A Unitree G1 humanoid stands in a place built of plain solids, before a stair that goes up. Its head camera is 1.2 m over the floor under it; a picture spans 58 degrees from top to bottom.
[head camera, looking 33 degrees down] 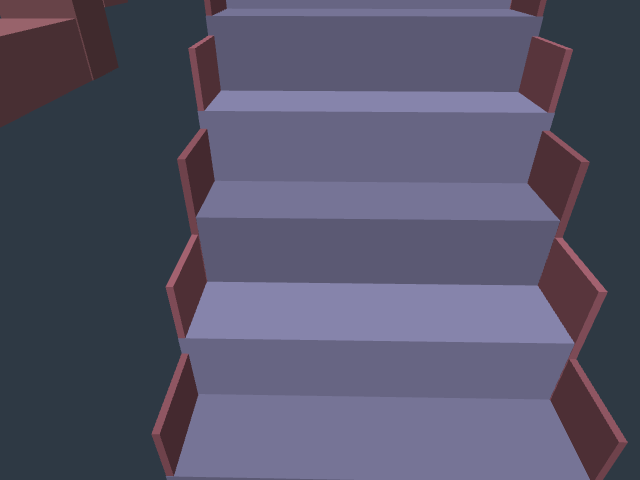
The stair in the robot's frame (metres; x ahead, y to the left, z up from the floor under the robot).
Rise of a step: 0.21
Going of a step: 0.22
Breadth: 0.99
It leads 1 degrees to the right of straight ahead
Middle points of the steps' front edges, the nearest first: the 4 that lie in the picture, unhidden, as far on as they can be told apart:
0.75 -0.14 0.42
0.97 -0.15 0.64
1.19 -0.15 0.85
1.41 -0.16 1.06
